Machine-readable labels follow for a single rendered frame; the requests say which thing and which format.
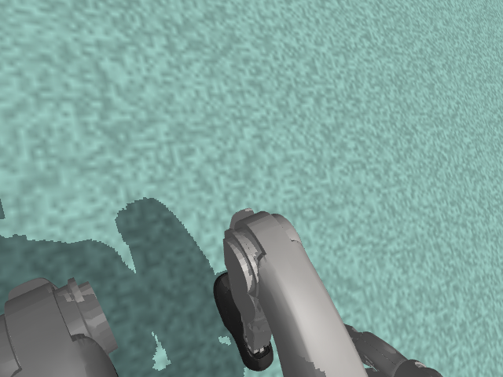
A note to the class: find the right robot arm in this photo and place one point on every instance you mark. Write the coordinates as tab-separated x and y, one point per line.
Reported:
414	368

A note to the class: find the right robot hand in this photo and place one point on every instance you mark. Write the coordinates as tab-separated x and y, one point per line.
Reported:
376	353

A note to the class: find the right robot foot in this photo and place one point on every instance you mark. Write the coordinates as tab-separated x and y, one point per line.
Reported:
232	320

